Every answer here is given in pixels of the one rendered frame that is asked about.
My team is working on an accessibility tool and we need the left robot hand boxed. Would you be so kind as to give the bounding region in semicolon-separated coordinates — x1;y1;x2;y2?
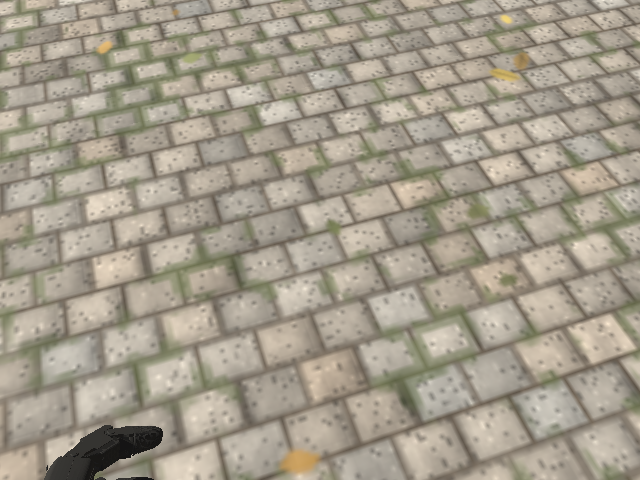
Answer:
44;425;163;480

